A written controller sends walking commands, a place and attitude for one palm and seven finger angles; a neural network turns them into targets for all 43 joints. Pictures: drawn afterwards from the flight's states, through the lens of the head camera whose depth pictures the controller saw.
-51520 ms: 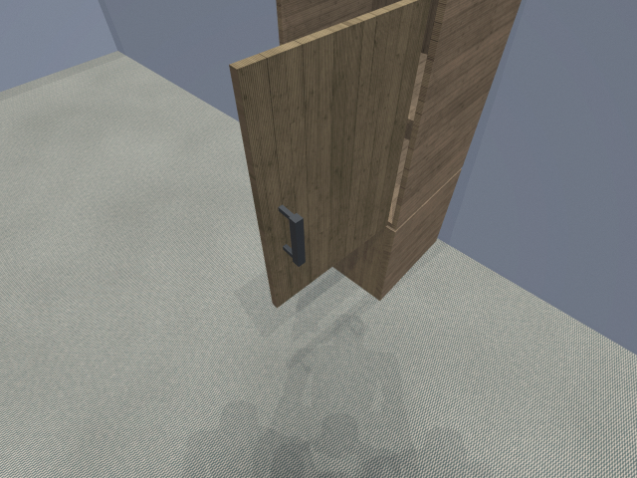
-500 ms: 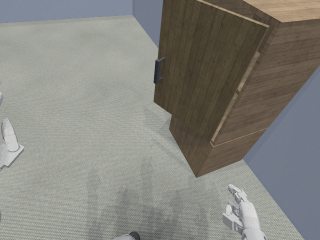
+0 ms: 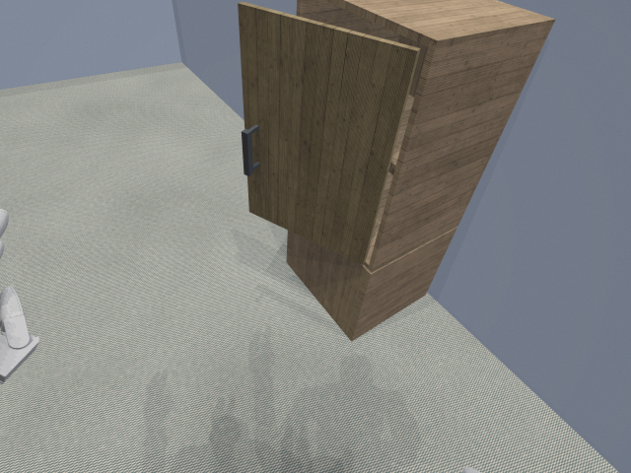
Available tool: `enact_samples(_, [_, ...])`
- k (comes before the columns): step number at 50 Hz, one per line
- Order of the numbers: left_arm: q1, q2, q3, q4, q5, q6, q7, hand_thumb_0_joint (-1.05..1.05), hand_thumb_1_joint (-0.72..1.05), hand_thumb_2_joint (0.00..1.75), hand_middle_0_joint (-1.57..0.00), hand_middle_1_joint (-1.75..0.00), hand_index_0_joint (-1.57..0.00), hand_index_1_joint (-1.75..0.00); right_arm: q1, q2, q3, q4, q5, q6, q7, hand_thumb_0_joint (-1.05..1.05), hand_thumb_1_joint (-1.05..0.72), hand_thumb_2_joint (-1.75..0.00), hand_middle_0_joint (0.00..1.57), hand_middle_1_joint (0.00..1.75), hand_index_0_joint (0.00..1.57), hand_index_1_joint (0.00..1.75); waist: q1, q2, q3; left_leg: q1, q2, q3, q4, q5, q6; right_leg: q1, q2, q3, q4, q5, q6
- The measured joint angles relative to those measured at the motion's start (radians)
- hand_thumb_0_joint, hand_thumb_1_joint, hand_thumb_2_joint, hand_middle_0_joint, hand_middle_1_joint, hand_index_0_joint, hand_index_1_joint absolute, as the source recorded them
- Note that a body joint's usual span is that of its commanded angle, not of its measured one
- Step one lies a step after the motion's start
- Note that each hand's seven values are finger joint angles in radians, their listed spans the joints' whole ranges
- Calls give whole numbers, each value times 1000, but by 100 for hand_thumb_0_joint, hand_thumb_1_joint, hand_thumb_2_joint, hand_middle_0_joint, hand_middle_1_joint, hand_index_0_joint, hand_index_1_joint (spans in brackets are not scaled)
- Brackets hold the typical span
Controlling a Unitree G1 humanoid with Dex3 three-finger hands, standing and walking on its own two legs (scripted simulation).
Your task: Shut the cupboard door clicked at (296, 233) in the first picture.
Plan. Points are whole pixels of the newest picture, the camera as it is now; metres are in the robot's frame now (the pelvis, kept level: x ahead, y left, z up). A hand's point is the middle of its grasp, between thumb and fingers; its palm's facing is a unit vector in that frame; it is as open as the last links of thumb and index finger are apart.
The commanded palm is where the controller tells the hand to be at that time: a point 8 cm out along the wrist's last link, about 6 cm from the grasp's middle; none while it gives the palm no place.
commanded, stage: stop stepping back and stand still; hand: left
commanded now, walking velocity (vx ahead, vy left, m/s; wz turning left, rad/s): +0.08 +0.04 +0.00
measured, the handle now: (251, 150) +0.92 +0.15 -0.09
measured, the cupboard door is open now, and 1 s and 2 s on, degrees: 25 25 25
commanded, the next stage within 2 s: let the arm hang, fingers relaxed in 0.54 s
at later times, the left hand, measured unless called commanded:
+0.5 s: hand (43, 301) +0.24 +0.27 +0.17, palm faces +0.42 -0.79 -0.46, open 7.4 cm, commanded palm +0.18 +0.30 +0.18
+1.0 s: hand out of the picture +0.06 +0.19 -0.18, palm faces +0.05 -0.98 -0.18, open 6.9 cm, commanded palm none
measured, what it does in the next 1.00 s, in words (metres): stands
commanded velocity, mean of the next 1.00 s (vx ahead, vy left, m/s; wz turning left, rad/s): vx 0.00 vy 0.01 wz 0.00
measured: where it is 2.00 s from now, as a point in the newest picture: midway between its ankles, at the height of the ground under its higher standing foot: outside the picture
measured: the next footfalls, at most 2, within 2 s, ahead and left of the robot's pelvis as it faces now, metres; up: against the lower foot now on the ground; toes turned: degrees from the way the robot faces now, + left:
none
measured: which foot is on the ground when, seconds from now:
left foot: down 0.00-1.00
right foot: down 0.00-1.00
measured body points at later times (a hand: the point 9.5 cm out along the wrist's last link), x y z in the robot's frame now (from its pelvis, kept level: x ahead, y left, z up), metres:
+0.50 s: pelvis +0.03 +0.00 +0.00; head +0.05 +0.02 +0.45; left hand +0.22 +0.31 +0.19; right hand +0.22 -0.22 -0.07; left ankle +0.07 +0.12 -0.74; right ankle -0.03 -0.08 -0.74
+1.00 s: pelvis +0.02 +0.01 +0.00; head +0.05 +0.04 +0.44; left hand +0.06 +0.25 -0.16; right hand +0.06 -0.24 -0.14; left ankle +0.07 +0.12 -0.74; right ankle -0.03 -0.08 -0.74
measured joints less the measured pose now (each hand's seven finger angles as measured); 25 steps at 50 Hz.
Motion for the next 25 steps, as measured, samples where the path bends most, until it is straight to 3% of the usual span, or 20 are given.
enact_samples(2, [34,34,11,-30,4,-13,-1,2,89,90,-21,-30,-21,-30,12,10,7,-17,-2,8,2,1,-90,-90,20,30,20,30,7,-9,-11,-38,-10,8,41,-43,-5,79,-12,8,-144,-23,-25])
enact_samples(3, [29,41,17,-32,6,-21,0,2,89,90,-22,-30,-21,-30,4,6,6,-17,-4,13,2,1,-90,-90,20,30,20,30,19,0,-8,-69,-8,7,88,-82,-7,75,-11,14,-170,41,-40])
enact_samples(6, [-31,32,13,9,1,-38,7,2,89,90,-22,-31,-21,-30,-36,-14,-6,31,2,29,4,1,-90,-90,20,30,20,30,45,32,22,-127,-21,-30,264,-150,-15,72,-2,7,-136,74,-52])
enact_samples(8, [-50,12,16,40,-1,-41,18,1,88,90,-22,-31,-22,-30,-50,-25,-10,48,7,37,5,1,-90,-90,20,30,20,30,57,25,22,-131,-35,-23,300,-155,-16,91,-13,17,-142,62,-47])
enact_samples(13, [-67,-40,-4,68,-5,-36,28,1,89,90,-22,-30,-21,-30,-79,-66,-22,22,14,21,-10,1,-91,-90,20,30,20,30,63,37,32,-33,-31,-3,64,8,2,130,-20,16,-124,26,-24])
enact_samples(16, [-84,-51,-23,71,-5,-28,17,2,89,90,-22,-30,-21,-30,-120,-62,-31,18,22,18,-23,1,-91,-90,20,30,20,30,75,11,43,-13,-45,12,61,-13,13,139,-36,29,-106,7,-16])
enact_samples(25, [-66,-13,-4,14,-15,-31,3,2,89,90,-22,-30,-21,-30,-194,-24,1,-77,23,-6,-18,1,-91,-90,20,30,20,29,71,9,38,-29,-32,14,7,7,7,138,-18,34,-205,58,-14])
